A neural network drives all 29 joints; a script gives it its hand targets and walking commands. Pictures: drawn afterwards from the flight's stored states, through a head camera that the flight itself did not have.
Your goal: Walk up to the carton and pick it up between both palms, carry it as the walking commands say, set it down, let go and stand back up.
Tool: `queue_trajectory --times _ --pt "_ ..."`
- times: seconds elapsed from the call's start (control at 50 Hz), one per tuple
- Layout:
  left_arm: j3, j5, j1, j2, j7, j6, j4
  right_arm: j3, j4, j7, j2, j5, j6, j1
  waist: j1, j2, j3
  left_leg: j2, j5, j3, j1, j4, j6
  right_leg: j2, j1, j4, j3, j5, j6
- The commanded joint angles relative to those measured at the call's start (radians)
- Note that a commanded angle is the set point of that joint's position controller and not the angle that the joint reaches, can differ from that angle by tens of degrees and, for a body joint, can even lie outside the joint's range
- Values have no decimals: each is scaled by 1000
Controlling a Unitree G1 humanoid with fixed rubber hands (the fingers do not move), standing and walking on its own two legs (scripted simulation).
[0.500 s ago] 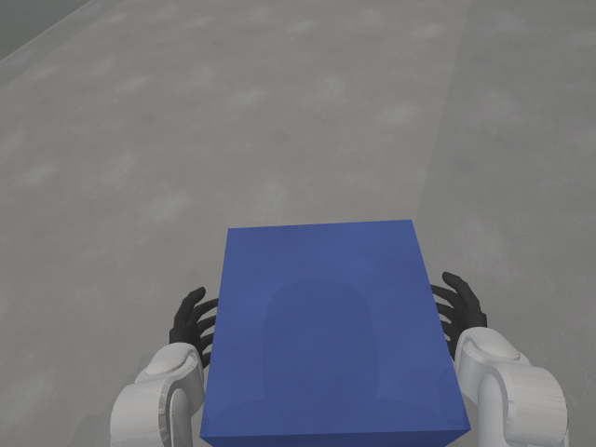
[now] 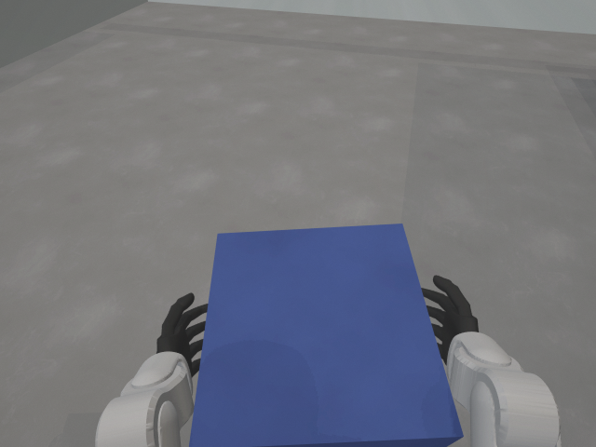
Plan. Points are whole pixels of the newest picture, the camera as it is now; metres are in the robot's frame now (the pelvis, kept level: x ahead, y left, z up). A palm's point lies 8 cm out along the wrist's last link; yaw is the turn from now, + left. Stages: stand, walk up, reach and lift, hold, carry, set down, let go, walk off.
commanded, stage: carry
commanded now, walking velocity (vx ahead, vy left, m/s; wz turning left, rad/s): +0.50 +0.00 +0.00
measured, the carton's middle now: (316, 357) +0.25 +0.00 +0.02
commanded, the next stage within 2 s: none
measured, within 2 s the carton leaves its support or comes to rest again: neither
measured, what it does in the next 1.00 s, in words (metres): walks ahead: right foot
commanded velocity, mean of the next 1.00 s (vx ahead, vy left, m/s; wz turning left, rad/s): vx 0.50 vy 0.00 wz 0.00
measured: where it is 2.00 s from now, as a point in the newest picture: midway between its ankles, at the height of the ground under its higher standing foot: (309, 265)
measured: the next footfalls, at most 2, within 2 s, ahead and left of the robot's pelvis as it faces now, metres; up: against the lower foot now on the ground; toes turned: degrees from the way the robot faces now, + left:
right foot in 0.48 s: +0.53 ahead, -0.08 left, +0.00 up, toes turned -6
left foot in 1.14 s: +0.93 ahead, +0.09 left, +0.00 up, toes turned +12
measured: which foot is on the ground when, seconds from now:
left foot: down 0.00-0.54, up 0.56-1.00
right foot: up 0.00-0.46, down 0.48-1.00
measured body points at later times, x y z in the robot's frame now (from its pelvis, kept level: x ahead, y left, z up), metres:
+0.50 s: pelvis +0.34 +0.00 -0.01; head +0.33 -0.03 +0.44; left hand +0.56 +0.17 +0.08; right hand +0.58 -0.16 +0.07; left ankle +0.10 +0.08 -0.71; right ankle +0.49 -0.07 -0.72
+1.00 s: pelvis +0.65 -0.03 +0.03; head +0.61 -0.07 +0.48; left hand +0.87 +0.14 +0.14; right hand +0.88 -0.19 +0.11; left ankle +0.77 +0.15 -0.65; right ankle +0.49 -0.07 -0.72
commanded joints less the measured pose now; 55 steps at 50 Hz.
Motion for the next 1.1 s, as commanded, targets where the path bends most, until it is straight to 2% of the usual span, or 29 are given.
queue_trajectory --times 0.0,0.04,0.12,0.16,0.22,0.3,0.36,0.4,0.42,0.44,0.46,0.48,0.5,0.56,0.58,0.62,0.68,0.72,0.74,0.78,0.84,0.86,0.9,0.92,0.94,0.98,1.02,1.06,1.08 --pt "-767 -261 -469 -738 -84 -33 -171 636 -116 94 757 287 -28 -311 -2 182 -216 338 223 -479 684 -313 52 1 -668 524 141 99 -35" --pt "-754 -276 -445 -854 -95 -74 -181 698 -193 122 872 352 -63 -391 8 85 -234 314 298 -404 667 -324 -45 9 -622 453 114 172 -39" --pt "-716 -225 -258 -824 -93 -89 -103 733 -299 122 789 349 -79 -345 7 28 -264 297 376 -322 692 -314 -23 32 -658 361 43 206 -3" --pt "-725 -209 -212 -795 -73 -75 -89 705 -289 117 717 335 -61 -286 9 135 -208 284 470 -276 693 -326 -42 44 -712 329 12 237 0" --pt "-781 -210 -344 -700 -52 -57 -185 639 -165 131 629 302 -30 -209 8 310 -8 230 312 -160 563 -406 -69 36 -723 215 -26 332 -1" --pt "-774 -203 -387 -609 -37 -15 -170 576 -27 121 542 242 3 -97 -8 401 177 152 555 -62 582 -394 -86 76 -725 -9 -128 364 -21" --pt "-770 -239 -408 -603 -55 -6 -134 600 -139 89 542 240 -13 -202 -26 334 95 182 686 -89 505 -285 -58 124 -494 -106 -155 405 -30" --pt "-765 -271 -398 -634 -72 8 -115 624 -162 77 582 237 6 -251 14 231 20 156 638 -31 375 -104 -88 158 -216 -145 -213 431 -42" --pt "-741 -249 -351 -663 -69 7 -93 639 -189 78 594 250 5 -282 45 178 -62 126 569 -23 317 40 -94 139 -62 -158 -186 412 -52" --pt "-727 -245 -331 -669 -70 0 -123 663 -234 78 606 265 6 -329 88 63 -192 86 392 -16 224 310 -108 -9 114 -227 43 315 -98" --pt "-680 -217 -280 -655 -74 -11 -94 706 -255 86 617 285 1 -348 68 -221 -190 -14 -179 -88 24 550 -130 -190 201 -351 395 425 -193" --pt "-681 -217 -239 -653 -83 -21 -97 736 -243 93 642 305 2 -324 53 -181 -213 -19 -372 -237 -96 709 -112 -284 265 -347 551 587 -248" --pt "-686 -246 -306 -684 -88 -43 -110 735 -243 91 673 329 -3 -361 21 -221 -282 19 -361 -326 -158 747 -75 -294 271 -315 597 584 -253" --pt "-693 -273 -282 -822 -116 -66 -115 749 -250 97 803 320 -40 -338 30 -46 -264 125 -196 -324 -58 563 -96 -187 129 -357 242 535 -116" --pt "-712 -292 -306 -788 -126 -77 -177 743 -195 99 803 297 -48 -279 36 -42 -251 95 -170 -271 -45 518 -108 -157 66 -408 176 475 -80" --pt "-729 -314 -319 -800 -143 -91 -199 741 -185 99 828 277 -64 -272 43 -65 -287 56 -119 -212 -47 456 -122 -147 125 -412 161 546 -39" --pt "-756 -304 -349 -720 -148 -96 -224 702 -98 90 782 226 -70 -193 52 -5 -224 49 -37 -175 -89 382 -139 -173 130 -440 151 741 -47" --pt "-765 -288 -369 -687 -149 -84 -214 691 -82 87 765 216 -69 -199 47 10 -124 62 18 -168 -136 375 -141 -181 70 -504 156 544 -24" --pt "-778 -304 -401 -681 -152 -85 -237 693 -98 83 767 215 -67 -210 43 -39 -97 72 71 -177 -182 348 -140 -167 95 -515 128 537 -26" --pt "-726 -279 -366 -577 -156 -61 -178 682 -52 62 706 193 -50 -214 36 -91 21 62 139 -159 -216 372 -156 -145 39 -563 109 515 44" --pt "-644 -240 -283 -497 -139 -18 -44 671 -22 31 648 172 -8 -221 38 -200 134 68 112 -112 -290 310 -161 -133 100 -551 65 745 24" --pt "-642 -250 -315 -509 -144 -19 -53 685 -48 28 668 190 -9 -285 32 -186 146 71 118 -118 -274 302 -150 -112 86 -533 26 847 48" --pt "-623 -242 -330 -481 -130 -9 -50 685 -62 19 642 185 6 -303 50 -188 166 56 111 -60 -276 191 -141 -101 111 -495 -43 952 10" --pt "-647 -257 -370 -506 -129 -3 -56 669 -59 20 641 179 15 -312 38 -116 195 57 131 -59 -216 140 -124 -102 40 -487 -76 897 2" --pt "-613 -228 -362 -490 -111 5 -27 677 -51 20 642 195 24 -350 39 -124 219 45 103 -32 -187 90 -114 -107 31 -497 -67 880 -13" --pt "-624 -248 -427 -515 -104 2 -93 689 -71 26 681 224 29 -402 45 -129 220 9 119 20 -121 24 -111 -92 6 -478 -86 1006 -12" --pt "-669 -255 -448 -539 -91 -6 -162 679 -98 43 669 238 26 -375 43 1 105 -29 127 17 80 -48 -87 -152 -4 -357 -70 1229 -57" --pt "-678 -249 -473 -578 -84 -14 -205 682 -106 48 715 269 14 -382 12 43 -108 -105 116 61 382 -162 -50 -79 -21 -32 -108 1360 -58" --pt "-714 -273 -489 -609 -84 -21 -267 692 -133 51 755 282 3 -335 -24 81 -263 4 150 -54 648 -145 -5 -47 -148 171 -90 1112 -39"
